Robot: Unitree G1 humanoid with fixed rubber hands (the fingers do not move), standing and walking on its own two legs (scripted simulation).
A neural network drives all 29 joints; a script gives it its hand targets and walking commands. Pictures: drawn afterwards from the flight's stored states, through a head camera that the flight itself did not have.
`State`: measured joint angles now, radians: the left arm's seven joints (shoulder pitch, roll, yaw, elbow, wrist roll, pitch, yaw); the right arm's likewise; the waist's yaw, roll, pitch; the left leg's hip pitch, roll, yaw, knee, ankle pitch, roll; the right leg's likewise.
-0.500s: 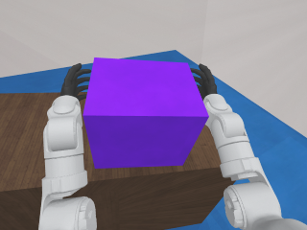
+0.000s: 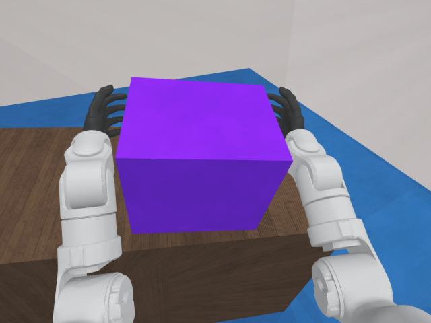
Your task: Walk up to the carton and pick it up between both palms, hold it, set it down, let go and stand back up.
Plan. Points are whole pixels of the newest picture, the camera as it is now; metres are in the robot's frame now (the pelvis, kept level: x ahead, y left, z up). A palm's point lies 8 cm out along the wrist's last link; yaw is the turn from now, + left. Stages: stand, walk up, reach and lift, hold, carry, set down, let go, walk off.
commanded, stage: hold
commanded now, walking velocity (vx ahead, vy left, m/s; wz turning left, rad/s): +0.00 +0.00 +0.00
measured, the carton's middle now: (198, 159) +0.35 +0.01 +0.16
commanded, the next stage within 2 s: none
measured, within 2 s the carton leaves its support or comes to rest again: neither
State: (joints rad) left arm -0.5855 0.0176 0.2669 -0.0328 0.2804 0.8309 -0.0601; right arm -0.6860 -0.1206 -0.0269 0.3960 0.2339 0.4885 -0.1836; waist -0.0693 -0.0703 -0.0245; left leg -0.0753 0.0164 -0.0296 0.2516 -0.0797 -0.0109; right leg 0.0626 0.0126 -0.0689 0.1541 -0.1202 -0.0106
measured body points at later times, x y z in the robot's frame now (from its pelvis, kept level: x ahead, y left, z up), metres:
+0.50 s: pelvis +0.00 +0.00 +0.00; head -0.05 +0.04 +0.45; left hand +0.36 +0.18 +0.21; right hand +0.37 -0.15 +0.22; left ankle +0.04 +0.12 -0.75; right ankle -0.01 -0.11 -0.75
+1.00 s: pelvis +0.00 +0.00 +0.00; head -0.04 +0.04 +0.45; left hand +0.36 +0.17 +0.21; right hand +0.37 -0.16 +0.21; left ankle +0.04 +0.12 -0.75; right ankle -0.01 -0.11 -0.75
